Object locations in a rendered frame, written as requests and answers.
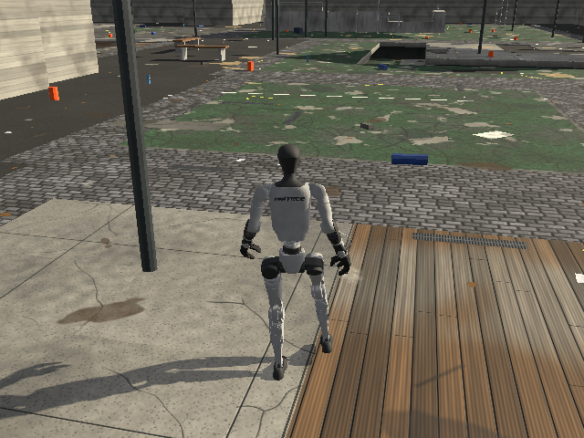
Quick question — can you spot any right robot hand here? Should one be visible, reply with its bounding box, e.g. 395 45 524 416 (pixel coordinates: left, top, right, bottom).
330 253 351 276

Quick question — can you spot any left robot forearm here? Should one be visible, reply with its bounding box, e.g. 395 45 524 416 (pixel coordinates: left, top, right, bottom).
242 219 256 248

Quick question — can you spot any left robot hand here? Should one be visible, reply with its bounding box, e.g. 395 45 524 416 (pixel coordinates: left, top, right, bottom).
240 244 261 259

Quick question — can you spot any left robot upper arm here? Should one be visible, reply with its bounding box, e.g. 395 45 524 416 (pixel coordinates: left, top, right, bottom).
246 183 271 233

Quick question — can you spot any right robot shin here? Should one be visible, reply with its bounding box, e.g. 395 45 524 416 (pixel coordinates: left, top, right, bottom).
315 284 329 342

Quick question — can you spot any left robot thigh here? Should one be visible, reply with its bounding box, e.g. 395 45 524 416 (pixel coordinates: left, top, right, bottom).
261 255 285 323

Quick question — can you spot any right robot upper arm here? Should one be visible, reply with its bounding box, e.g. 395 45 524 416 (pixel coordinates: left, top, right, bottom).
308 183 336 235

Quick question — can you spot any right robot forearm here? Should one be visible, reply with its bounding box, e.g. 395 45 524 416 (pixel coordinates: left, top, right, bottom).
327 220 348 258

